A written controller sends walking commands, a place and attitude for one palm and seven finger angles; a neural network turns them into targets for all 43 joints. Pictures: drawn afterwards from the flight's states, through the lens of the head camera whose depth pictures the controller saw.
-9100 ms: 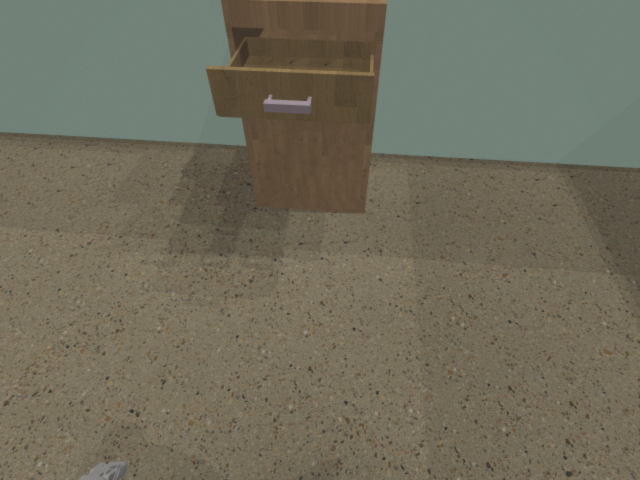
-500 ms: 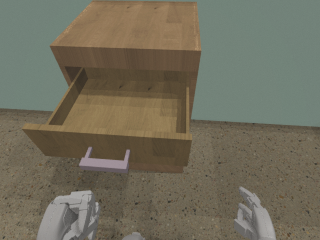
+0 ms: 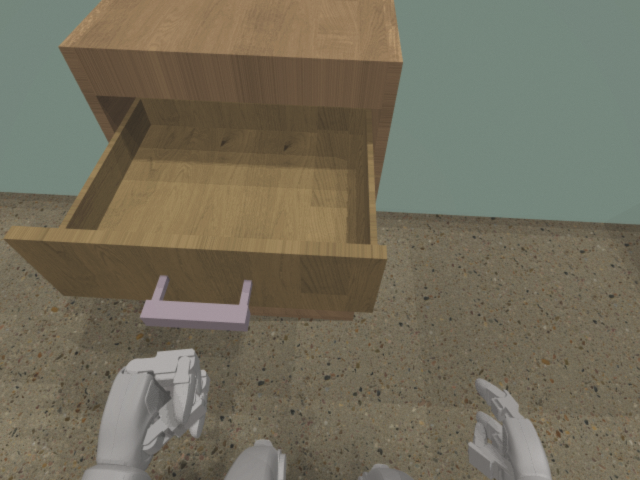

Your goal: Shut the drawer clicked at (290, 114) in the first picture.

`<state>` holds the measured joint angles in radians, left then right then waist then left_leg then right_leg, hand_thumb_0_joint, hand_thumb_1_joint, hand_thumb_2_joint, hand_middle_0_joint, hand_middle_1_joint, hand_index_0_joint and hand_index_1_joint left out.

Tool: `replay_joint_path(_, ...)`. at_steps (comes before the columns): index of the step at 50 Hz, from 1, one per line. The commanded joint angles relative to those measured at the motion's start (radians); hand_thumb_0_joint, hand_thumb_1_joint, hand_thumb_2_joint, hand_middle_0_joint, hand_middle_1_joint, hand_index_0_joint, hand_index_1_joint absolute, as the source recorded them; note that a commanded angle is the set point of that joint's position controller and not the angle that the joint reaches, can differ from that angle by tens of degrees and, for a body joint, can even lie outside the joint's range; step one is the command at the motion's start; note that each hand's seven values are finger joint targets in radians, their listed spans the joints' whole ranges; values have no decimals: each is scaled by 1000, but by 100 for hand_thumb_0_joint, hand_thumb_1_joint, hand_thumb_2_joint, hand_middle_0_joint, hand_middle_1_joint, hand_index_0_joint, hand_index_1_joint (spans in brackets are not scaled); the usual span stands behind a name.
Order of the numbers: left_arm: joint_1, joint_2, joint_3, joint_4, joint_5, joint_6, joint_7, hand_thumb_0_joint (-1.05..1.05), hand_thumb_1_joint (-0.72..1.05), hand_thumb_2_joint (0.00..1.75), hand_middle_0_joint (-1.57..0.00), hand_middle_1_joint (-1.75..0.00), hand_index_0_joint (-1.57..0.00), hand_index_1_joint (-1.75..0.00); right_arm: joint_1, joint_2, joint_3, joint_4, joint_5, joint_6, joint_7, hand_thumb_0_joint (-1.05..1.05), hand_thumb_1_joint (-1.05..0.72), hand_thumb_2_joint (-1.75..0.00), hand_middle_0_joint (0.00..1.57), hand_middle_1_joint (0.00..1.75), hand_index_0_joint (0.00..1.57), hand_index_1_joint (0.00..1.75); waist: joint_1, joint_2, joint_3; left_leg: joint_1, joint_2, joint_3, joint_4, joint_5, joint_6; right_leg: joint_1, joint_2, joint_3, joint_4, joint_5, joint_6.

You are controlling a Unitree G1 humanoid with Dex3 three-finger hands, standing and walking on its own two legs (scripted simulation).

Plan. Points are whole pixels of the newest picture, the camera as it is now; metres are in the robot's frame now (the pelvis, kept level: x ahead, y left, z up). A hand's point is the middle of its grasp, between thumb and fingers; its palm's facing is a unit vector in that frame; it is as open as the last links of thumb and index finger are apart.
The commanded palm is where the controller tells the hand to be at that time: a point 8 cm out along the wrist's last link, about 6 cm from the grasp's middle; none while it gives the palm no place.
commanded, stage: bring the fist close to the handle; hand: left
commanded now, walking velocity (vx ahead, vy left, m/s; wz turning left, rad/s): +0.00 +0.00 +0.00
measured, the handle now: (201, 300) +0.33 +0.17 +0.03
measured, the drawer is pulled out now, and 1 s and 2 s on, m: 0.29 0.29 0.18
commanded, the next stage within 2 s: push the drawer shut in 0.74 s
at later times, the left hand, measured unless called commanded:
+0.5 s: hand (211, 373) +0.24 +0.14 +0.02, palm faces -0.05 -1.00 +0.00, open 3.3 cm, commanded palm +0.22 +0.19 +0.03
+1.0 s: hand (222, 375) +0.24 +0.12 +0.03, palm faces -0.06 -1.00 -0.02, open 3.3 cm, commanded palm +0.23 +0.18 +0.03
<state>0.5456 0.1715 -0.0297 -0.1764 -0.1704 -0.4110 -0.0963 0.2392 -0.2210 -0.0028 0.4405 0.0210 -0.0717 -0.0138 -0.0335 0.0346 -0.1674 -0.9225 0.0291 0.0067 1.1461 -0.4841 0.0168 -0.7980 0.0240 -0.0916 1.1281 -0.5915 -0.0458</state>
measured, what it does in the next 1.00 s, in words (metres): stands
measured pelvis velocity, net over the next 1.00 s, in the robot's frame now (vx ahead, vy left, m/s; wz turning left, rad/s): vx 0.00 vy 0.01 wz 0.00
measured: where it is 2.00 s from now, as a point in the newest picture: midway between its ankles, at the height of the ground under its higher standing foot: outside the picture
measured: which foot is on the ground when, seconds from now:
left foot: down 0.00-1.00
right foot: down 0.00-1.00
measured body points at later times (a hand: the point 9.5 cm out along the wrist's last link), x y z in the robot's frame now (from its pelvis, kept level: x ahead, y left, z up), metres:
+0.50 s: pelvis +0.00 +0.01 -0.02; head +0.08 +0.02 +0.42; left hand +0.24 +0.19 +0.03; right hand +0.17 -0.23 -0.10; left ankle +0.04 +0.11 -0.65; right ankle -0.02 -0.09 -0.65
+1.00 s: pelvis +0.00 +0.01 -0.02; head +0.08 +0.01 +0.42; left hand +0.24 +0.18 +0.03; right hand +0.18 -0.23 -0.10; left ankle +0.04 +0.11 -0.65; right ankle -0.02 -0.09 -0.65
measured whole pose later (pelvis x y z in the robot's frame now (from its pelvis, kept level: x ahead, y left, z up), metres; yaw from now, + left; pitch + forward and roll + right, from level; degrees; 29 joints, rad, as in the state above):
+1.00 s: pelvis +0.00 +0.01 -0.02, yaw +0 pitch +19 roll -2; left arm 0.35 0.17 -0.07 -0.05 -0.11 -0.43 -0.02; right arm 0.21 -0.23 0.02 0.44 0.00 -0.02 0.01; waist -0.04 0.04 -0.18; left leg -1.06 0.03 0.00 1.24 -0.52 0.02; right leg -0.93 0.02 -0.10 1.22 -0.63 -0.04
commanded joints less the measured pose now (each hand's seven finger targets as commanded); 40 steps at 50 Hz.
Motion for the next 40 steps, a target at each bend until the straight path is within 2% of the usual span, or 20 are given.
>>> replay_joint_path(1,-78,58,38,-171,-1,-78,10,0,90,90,-140,-160,-140,-160,-72,-124,-41,-156,1,-53,-8,0,-90,-90,20,30,20,30,-9,-20,-167,173,-12,-44,-123,169,22,-7,-3,72,-181,220,28)
replay_joint_path(5,-119,72,47,-150,2,-75,16,0,90,90,-140,-160,-140,-160,-64,-134,-41,-146,-1,-52,-6,0,-90,-90,20,30,20,30,-8,-7,-200,174,-7,-52,-114,182,20,-20,1,61,-159,226,23)
replay_joint_path(7,-135,49,22,-138,5,-68,16,0,90,90,-140,-160,-140,-160,-62,-133,-40,-149,-2,-48,-3,0,-90,-90,20,30,20,30,-13,-10,-214,171,-9,-50,-105,191,20,-23,-1,58,-149,244,24)
replay_joint_path(10,-167,70,47,-101,11,-63,27,0,90,90,-140,-160,-140,-160,-61,-136,-40,-137,-7,-41,-2,0,-90,-90,20,30,20,30,-8,-11,-216,155,-8,-55,-93,196,19,-39,2,57,-133,246,21)
replay_joint_path(12,-163,38,18,-108,13,-68,29,0,90,90,-140,-160,-140,-160,-64,-132,-39,-145,-8,-39,4,0,-90,-90,20,30,20,30,-4,7,-241,169,-8,-54,-91,218,17,-43,1,49,-118,267,19)
replay_joint_path(15,-208,58,38,-50,22,-67,44,0,90,90,-140,-160,-140,-160,-57,-138,-38,-131,-13,-27,5,0,-90,-90,20,30,20,30,-16,-25,-212,133,-5,-61,-76,200,16,-73,5,48,-109,249,19)
replay_joint_path(17,-251,45,26,-36,25,-78,43,0,90,90,-140,-160,-140,-160,-59,-139,-37,-128,-15,-24,8,0,-90,-90,20,30,20,30,-19,-16,-228,121,-8,-58,-60,197,16,-86,3,51,-95,250,18)
replay_joint_path(18,-265,61,42,-58,21,-88,43,0,90,90,-140,-160,-140,-160,-61,-140,-40,-128,-14,-25,9,0,-90,-90,20,30,20,30,-12,-17,-253,130,-6,-58,-60,199,15,-79,3,52,-92,247,18)
replay_joint_path(20,-222,87,64,-105,18,-96,47,0,90,90,-140,-160,-140,-160,-62,-139,-43,-135,-13,-22,10,0,-90,-90,20,30,20,30,13,26,-305,172,-5,-57,-73,242,14,-46,4,51,-89,274,12)
replay_joint_path(21,-196,58,32,-133,17,-96,47,0,90,90,-140,-160,-140,-160,-59,-133,-40,-143,-12,-21,13,0,-90,-90,20,30,20,30,14,44,-335,207,-5,-56,-78,279,14,-35,2,49,-88,304,12)
replay_joint_path(22,-175,34,2,-142,16,-88,47,0,90,90,-140,-160,-140,-160,-58,-129,-40,-150,-9,-20,16,0,-90,-90,20,30,20,30,7,43,-320,216,-4,-56,-84,288,12,-36,1,43,-93,310,13)
replay_joint_path(26,-186,44,12,-82,31,-61,59,0,90,90,-140,-160,-140,-160,-53,-136,-40,-138,-10,-1,11,0,-90,-90,20,30,20,30,-19,-24,-245,162,0,-64,-78,235,15,-69,6,40,-101,281,20)
replay_joint_path(28,-209,18,-21,-85,32,-62,56,0,90,90,-140,-160,-140,-160,-60,-135,-37,-144,-10,-2,12,0,-90,-90,20,30,20,30,-26,-20,-233,149,-4,-65,-77,199,16,-81,4,42,-105,249,21)
replay_joint_path(30,-199,55,17,-80,35,-67,64,0,90,90,-140,-160,-140,-160,-60,-139,-39,-142,-13,1,8,0,-90,-90,20,30,20,30,-15,-15,-225,139,-5,-62,-75,191,15,-77,5,45,-106,239,18)
replay_joint_path(32,-213,33,-5,-99,37,-75,66,0,90,90,-140,-160,-140,-160,-60,-134,-36,-152,-11,1,10,0,-90,-90,20,30,20,30,-16,-14,-249,151,-6,-63,-78,197,15,-74,4,42,-99,240,18)
replay_joint_path(34,-232,51,8,-125,35,-90,72,0,90,90,-140,-160,-140,-160,-60,-132,-37,-146,-14,-2,9,0,-90,-90,20,30,20,30,-10,10,-273,166,-6,-62,-72,214,14,-70,3,46,-94,252,16)
replay_joint_path(35,-208,62,23,-122,35,-90,77,0,90,90,-140,-160,-140,-160,-55,-132,-37,-146,-15,-1,8,0,-90,-90,20,30,20,30,-7,0,-274,166,-6,-65,-74,226,15,-61,5,44,-94,260,15)
replay_joint_path(36,-189,48,14,-121,36,-93,77,0,90,90,-140,-160,-140,-160,-56,-129,-37,-146,-13,0,10,0,-90,-90,20,30,20,30,-4,6,-281,180,-5,-62,-75,242,14,-60,5,44,-93,277,15)
replay_joint_path(37,-179,24,-16,-130,35,-93,74,0,90,90,-140,-160,-140,-160,-57,-126,-36,-152,-13,0,13,0,-90,-90,20,30,20,30,-7,12,-283,186,-6,-60,-76,252,13,-57,3,42,-93,287,16)
replay_joint_path(40,-164,43,-1,-105,43,-79,74,0,90,90,-140,-160,-140,-160,-55,-131,-38,-148,-11,8,14,0,-90,-90,20,30,20,30,-12,-11,-257,165,-5,-63,-76,239,14,-55,5,43,-98,283,16)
